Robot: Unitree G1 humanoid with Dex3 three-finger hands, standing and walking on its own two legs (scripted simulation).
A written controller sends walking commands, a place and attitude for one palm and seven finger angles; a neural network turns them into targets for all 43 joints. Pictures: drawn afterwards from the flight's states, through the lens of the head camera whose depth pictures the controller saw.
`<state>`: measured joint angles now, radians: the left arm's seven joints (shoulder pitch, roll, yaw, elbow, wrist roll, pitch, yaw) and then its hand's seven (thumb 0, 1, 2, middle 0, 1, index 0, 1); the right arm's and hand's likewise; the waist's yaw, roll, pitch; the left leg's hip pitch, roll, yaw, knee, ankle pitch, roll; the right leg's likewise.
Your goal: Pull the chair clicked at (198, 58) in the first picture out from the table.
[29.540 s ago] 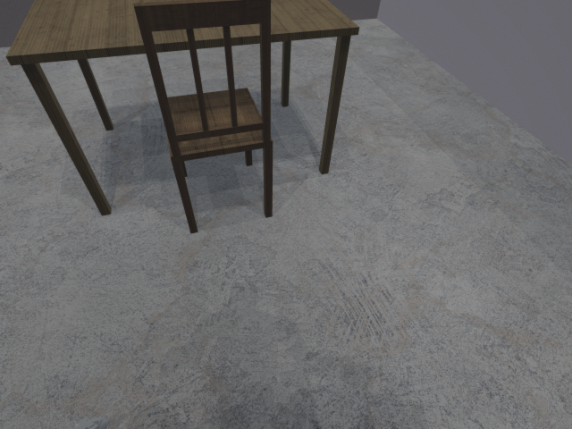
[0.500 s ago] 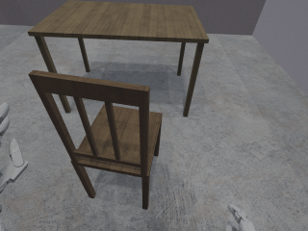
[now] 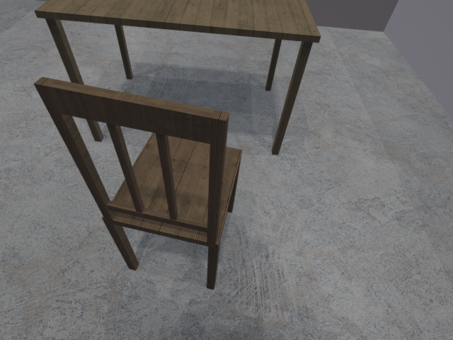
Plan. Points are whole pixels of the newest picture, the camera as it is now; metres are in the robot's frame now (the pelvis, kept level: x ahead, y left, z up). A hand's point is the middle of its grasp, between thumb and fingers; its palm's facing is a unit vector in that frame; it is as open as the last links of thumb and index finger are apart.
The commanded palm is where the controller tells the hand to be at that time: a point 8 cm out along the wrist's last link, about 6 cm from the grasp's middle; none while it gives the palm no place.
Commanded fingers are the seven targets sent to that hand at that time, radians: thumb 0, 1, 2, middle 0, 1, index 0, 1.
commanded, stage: let the arm hang, fingers relaxed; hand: left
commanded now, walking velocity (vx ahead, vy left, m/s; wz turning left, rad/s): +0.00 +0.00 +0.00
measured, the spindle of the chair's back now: (128, 173) +0.49 +0.26 -0.07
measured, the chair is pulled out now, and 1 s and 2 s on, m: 0.59 0.59 0.59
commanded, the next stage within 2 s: look to check the result in 0.80 s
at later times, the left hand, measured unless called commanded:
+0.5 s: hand out of the picture -0.02 +0.16 -0.17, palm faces +0.04 -0.98 -0.18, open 7.4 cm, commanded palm none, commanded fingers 0.00 0.90 0.90 -0.20 -0.30 -0.20 -0.30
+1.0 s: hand out of the picture +0.00 +0.14 -0.17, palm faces +0.05 -0.98 -0.18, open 7.4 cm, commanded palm none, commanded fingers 0.00 0.90 0.90 -0.20 -0.30 -0.20 -0.30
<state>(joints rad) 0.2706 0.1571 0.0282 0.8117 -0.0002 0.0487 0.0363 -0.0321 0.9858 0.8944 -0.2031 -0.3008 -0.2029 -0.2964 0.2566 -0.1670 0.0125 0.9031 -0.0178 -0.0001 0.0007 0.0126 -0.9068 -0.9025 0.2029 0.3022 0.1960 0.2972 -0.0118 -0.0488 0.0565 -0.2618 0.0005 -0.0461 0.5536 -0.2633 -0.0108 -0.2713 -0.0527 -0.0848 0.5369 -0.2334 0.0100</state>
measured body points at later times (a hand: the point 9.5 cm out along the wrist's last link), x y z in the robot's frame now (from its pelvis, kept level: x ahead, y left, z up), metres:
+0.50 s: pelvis +0.00 -0.01 +0.00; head +0.01 -0.01 +0.45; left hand -0.02 +0.21 -0.15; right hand -0.03 -0.21 -0.16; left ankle +0.02 +0.13 -0.73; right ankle +0.03 -0.13 -0.73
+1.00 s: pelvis +0.00 -0.02 +0.00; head +0.01 -0.02 +0.45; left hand +0.00 +0.20 -0.15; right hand -0.03 -0.22 -0.16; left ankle +0.02 +0.13 -0.73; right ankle +0.03 -0.13 -0.73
